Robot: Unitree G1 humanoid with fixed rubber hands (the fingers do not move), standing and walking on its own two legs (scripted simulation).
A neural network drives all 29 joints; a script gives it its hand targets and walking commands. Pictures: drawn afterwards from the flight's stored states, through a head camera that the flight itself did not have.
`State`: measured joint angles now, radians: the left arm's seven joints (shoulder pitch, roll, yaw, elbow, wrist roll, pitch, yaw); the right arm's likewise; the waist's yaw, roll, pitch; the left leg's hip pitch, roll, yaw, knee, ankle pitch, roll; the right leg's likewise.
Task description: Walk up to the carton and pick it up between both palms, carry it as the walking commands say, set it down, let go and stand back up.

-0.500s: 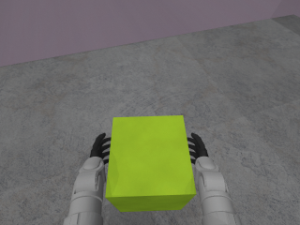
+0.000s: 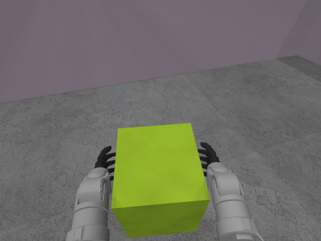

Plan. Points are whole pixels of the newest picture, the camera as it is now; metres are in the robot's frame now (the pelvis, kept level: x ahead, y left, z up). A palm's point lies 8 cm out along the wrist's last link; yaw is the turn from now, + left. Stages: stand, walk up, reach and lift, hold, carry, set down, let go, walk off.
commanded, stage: reach and lift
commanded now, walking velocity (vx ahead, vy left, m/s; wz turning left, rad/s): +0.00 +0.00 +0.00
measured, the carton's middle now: (158, 182) +0.31 +0.03 -0.02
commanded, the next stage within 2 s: hold in 1.28 s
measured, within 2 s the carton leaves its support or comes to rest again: neither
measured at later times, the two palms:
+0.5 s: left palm (108, 172) +0.30 +0.16 +0.04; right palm (220, 178) +0.30 -0.13 +0.04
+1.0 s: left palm (111, 172) +0.30 +0.15 +0.04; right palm (224, 179) +0.29 -0.14 +0.05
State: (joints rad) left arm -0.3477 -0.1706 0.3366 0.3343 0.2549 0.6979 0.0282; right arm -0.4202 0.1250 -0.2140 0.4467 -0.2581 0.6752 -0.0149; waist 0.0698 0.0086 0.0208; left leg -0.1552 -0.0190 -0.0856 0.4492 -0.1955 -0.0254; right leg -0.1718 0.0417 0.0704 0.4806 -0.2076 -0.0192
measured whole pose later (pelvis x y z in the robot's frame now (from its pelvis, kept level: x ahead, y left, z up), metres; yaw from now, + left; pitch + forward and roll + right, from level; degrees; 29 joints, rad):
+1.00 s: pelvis +0.01 +0.01 +0.00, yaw +0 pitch -8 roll +0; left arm -0.26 -0.15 0.22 0.25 0.22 0.75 0.02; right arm -0.27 0.15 -0.19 0.23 -0.25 0.76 -0.02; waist -0.01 -0.01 0.05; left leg -0.09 -0.02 -0.08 0.43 -0.21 -0.01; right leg -0.10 0.04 0.08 0.43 -0.20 0.00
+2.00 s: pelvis +0.00 +0.02 +0.00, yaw -1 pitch -8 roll +0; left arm -0.23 -0.15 0.20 0.21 0.21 0.76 0.02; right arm -0.24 0.15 -0.15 0.19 -0.24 0.78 -0.03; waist 0.00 0.00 0.06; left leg -0.11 -0.03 -0.07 0.45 -0.20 0.00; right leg -0.11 0.03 0.09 0.45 -0.20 0.00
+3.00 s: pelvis +0.07 +0.03 +0.00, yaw +1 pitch +4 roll +0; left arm -0.13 -0.13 0.13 -0.15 0.11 1.08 0.09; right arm -0.17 0.14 -0.06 -0.13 -0.13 1.08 -0.10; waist 0.00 0.00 -0.20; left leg -0.26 0.02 0.05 0.45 -0.25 0.02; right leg -0.32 -0.01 -0.01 0.62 -0.36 0.00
